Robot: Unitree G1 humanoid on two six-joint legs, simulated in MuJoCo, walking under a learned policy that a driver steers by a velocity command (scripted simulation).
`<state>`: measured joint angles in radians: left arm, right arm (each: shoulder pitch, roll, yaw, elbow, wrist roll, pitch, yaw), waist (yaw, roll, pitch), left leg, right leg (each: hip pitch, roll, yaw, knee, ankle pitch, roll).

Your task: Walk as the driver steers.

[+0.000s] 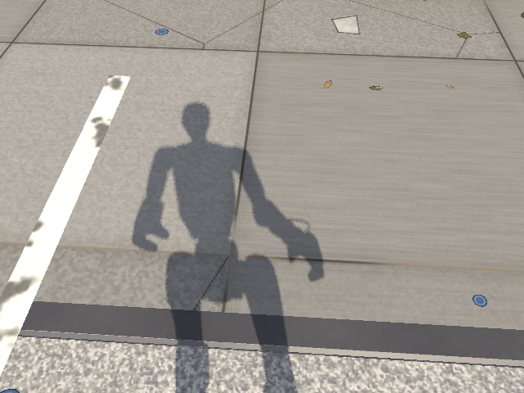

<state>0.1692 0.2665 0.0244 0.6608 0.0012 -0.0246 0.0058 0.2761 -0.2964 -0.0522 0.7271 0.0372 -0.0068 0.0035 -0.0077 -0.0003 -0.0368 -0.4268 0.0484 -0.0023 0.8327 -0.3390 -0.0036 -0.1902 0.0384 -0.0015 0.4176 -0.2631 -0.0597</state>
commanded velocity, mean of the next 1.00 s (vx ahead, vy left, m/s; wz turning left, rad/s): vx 0.85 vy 0.00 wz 0.24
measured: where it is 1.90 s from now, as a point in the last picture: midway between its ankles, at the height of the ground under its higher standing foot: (139, 258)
